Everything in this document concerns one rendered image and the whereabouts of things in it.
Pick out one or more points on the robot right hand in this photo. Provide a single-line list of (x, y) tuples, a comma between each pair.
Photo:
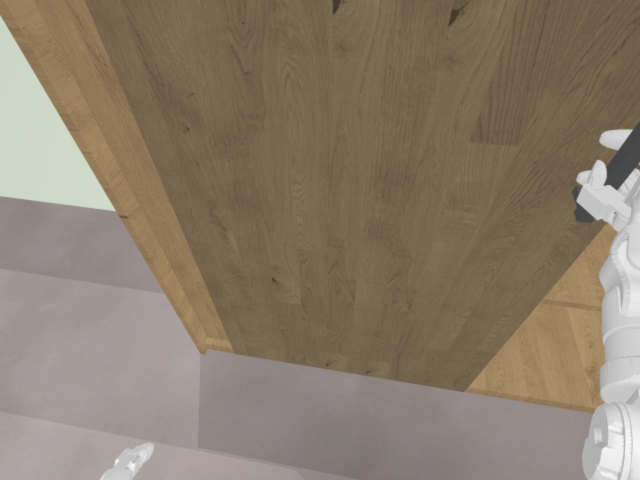
[(603, 201)]

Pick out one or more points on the wardrobe door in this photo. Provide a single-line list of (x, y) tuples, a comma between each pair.
[(377, 187), (76, 36)]

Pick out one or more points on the robot right forearm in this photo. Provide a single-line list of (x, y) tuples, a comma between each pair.
[(620, 278)]

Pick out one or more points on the robot left hand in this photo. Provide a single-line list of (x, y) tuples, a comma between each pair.
[(127, 464)]

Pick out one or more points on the handle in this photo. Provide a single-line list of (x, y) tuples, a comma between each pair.
[(618, 170)]

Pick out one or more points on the right robot upper arm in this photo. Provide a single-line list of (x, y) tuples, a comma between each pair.
[(612, 448)]

